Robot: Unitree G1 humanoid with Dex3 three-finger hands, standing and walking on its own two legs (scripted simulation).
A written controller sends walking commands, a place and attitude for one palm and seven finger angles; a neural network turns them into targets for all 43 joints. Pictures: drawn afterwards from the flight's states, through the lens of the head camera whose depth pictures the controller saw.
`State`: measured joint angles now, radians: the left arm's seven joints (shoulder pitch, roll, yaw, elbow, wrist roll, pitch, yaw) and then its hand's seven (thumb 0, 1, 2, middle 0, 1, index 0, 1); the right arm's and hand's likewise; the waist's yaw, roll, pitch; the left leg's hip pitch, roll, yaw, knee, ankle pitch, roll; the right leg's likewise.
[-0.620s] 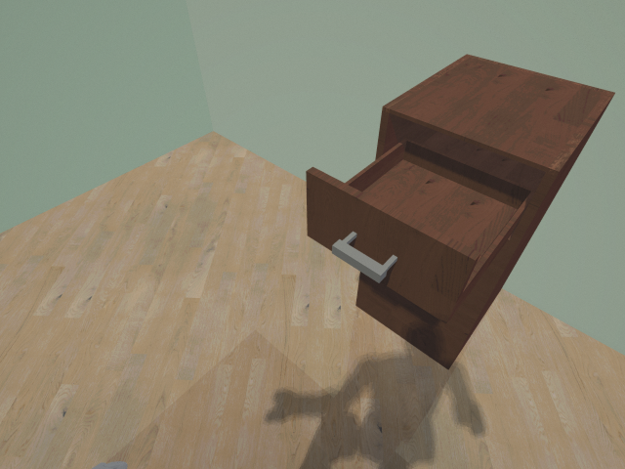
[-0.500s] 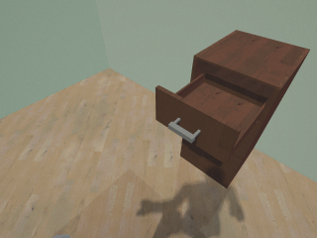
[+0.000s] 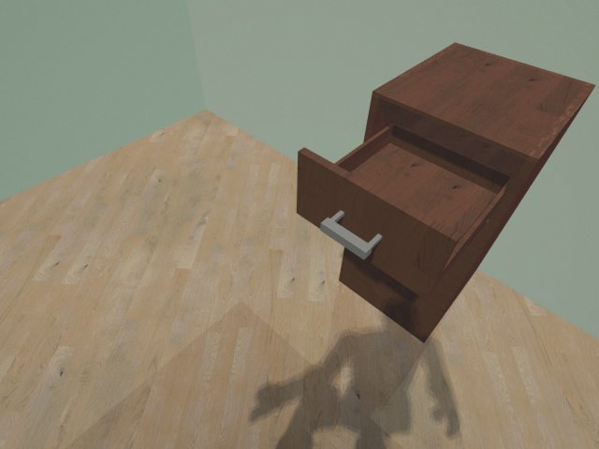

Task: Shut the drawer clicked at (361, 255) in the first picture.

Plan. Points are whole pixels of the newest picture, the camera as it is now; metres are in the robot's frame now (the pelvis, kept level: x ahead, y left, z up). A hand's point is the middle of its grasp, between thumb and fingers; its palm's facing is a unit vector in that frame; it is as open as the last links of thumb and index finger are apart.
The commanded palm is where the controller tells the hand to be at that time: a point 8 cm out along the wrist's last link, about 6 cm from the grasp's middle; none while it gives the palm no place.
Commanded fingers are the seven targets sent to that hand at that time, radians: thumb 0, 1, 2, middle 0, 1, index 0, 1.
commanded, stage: stand and wait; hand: left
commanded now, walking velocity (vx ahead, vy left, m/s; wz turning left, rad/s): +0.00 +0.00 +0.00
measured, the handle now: (351, 232) +0.52 -0.07 -0.05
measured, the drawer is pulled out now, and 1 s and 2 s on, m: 0.30 0.30 0.30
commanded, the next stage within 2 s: look at it before walking up in 0.20 s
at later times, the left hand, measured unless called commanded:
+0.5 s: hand out of the picture +0.08 +0.25 -0.15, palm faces -0.02 -0.94 -0.34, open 7.4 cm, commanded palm none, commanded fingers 0.00 0.90 0.90 -0.20 -0.30 -0.20 -0.30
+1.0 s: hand out of the picture +0.09 +0.25 -0.15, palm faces -0.03 -0.94 -0.34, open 7.4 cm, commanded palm none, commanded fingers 0.00 0.90 0.90 -0.20 -0.30 -0.20 -0.30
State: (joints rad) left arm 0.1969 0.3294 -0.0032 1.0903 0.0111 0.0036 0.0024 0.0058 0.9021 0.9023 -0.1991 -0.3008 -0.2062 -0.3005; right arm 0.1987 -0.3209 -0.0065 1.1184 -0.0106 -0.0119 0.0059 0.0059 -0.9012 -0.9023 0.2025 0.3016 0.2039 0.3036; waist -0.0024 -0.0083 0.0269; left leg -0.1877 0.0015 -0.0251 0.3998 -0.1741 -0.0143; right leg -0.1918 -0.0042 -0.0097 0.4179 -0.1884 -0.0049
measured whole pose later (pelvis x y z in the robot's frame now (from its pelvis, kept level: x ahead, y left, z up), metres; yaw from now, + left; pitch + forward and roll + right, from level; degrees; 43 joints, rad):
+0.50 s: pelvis +0.01 +0.01 +0.00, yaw +0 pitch -2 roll +0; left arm 0.15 0.34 0.00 1.09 0.01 -0.01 0.00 0.00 0.90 0.90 -0.20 -0.30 -0.21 -0.30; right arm 0.13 -0.33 0.00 1.10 -0.01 -0.02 0.01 0.00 -0.90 -0.90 0.20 0.30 0.20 0.30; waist 0.00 0.00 0.02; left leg -0.16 -0.01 -0.02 0.36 -0.17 -0.01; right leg -0.17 -0.01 0.00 0.39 -0.19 0.00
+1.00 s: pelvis +0.02 +0.00 +0.00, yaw +0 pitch -2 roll +0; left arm 0.15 0.34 0.00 1.10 0.01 0.00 0.00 0.00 0.90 0.90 -0.20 -0.30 -0.21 -0.30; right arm 0.13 -0.34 0.00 1.12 -0.01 -0.02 0.00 0.00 -0.90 -0.90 0.20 0.30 0.20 0.30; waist 0.00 0.00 0.03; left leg -0.13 0.01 -0.02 0.33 -0.17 -0.02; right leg -0.15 0.00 0.00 0.36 -0.19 -0.01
